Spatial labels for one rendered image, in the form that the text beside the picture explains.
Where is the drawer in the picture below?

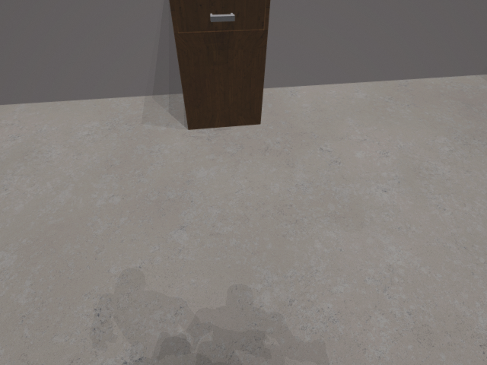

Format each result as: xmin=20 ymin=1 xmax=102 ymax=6
xmin=174 ymin=0 xmax=266 ymax=32

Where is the cabinet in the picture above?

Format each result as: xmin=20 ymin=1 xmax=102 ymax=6
xmin=169 ymin=0 xmax=270 ymax=130

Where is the handle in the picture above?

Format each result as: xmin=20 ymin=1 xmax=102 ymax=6
xmin=210 ymin=13 xmax=235 ymax=22

